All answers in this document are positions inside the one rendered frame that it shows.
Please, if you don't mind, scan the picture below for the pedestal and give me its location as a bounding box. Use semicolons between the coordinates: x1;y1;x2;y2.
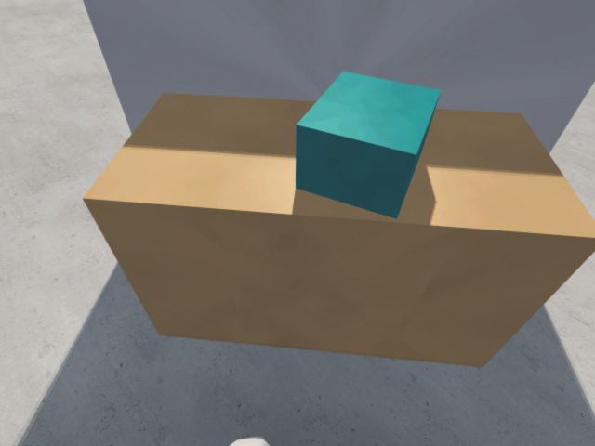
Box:
83;93;595;367

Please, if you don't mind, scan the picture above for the carton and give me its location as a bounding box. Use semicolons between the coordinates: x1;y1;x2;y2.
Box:
296;72;441;219

